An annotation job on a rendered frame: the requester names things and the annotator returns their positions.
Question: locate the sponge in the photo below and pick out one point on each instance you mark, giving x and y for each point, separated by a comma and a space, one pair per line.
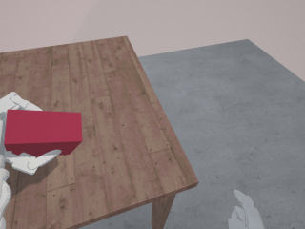
39, 132

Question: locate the table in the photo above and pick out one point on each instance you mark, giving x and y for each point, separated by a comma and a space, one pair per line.
129, 156

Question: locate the right robot hand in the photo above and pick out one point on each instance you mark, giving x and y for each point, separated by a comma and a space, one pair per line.
250, 218

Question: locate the left robot hand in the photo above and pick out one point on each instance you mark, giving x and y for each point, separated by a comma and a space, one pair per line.
24, 162

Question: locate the left robot forearm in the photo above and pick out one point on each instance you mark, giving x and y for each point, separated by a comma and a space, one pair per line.
5, 195

